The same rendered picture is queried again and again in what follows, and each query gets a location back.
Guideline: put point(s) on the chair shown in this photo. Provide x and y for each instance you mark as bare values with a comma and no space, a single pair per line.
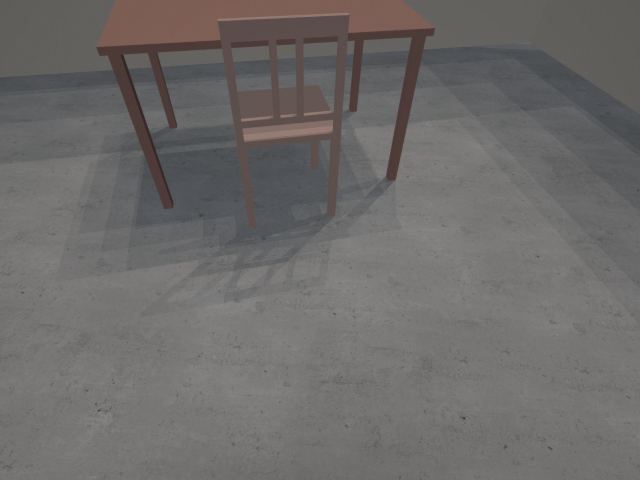
280,116

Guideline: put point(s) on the table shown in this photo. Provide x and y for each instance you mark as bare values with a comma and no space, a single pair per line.
151,26

